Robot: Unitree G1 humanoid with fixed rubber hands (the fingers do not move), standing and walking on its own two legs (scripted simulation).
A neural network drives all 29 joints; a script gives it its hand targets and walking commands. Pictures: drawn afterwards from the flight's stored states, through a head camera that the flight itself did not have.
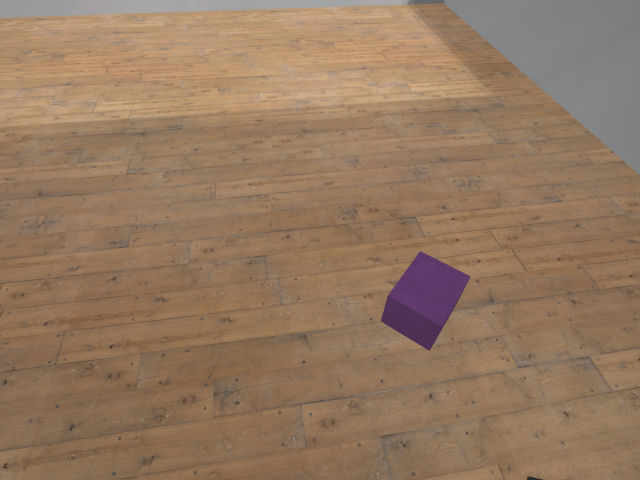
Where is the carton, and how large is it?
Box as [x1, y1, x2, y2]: [381, 251, 470, 350]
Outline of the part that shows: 420,251 389,293 381,321 429,350 470,276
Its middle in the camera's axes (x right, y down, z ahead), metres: +0.38 +0.22 +1.38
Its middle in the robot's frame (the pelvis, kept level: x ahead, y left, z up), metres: +0.83 -0.40 -0.69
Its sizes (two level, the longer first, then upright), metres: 0.243 0.193 0.166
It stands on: the floor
